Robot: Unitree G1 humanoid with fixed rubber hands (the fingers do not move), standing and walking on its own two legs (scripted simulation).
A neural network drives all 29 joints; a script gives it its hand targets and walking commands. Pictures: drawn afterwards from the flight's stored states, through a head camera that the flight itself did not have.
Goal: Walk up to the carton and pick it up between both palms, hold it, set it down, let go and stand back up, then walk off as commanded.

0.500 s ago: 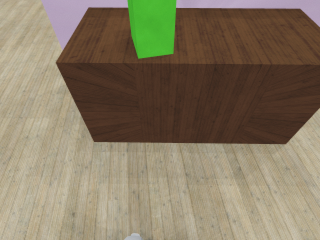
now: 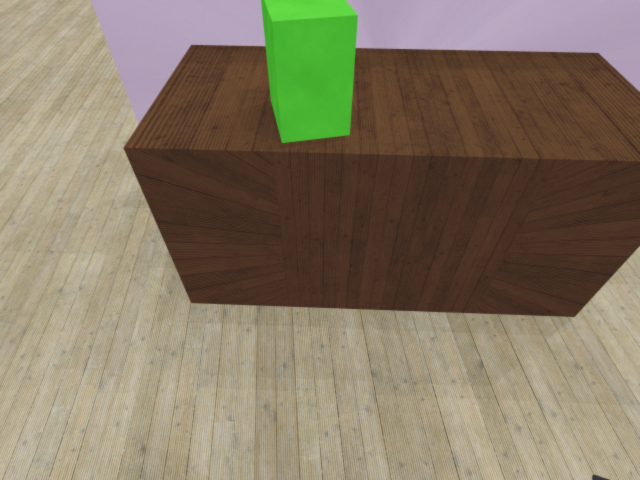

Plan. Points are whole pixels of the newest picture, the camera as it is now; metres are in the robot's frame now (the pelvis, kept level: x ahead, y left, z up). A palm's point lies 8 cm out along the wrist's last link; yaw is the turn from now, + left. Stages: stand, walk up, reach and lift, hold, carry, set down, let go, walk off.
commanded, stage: walk off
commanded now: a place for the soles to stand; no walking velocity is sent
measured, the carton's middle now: (306, 65) +1.02 +0.07 +0.06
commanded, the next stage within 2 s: stand in 0.96 s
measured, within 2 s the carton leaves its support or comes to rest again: neither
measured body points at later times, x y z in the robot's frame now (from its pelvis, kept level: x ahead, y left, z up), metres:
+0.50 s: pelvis +0.00 +0.00 +0.01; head +0.02 +0.01 +0.46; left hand +0.11 +0.32 -0.10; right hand +0.10 -0.32 -0.09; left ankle +0.02 +0.13 -0.73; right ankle +0.00 -0.13 -0.73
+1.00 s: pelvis +0.00 +0.00 +0.01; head +0.01 +0.01 +0.46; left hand +0.09 +0.32 -0.10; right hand +0.09 -0.32 -0.09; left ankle +0.02 +0.13 -0.73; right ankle +0.00 -0.13 -0.73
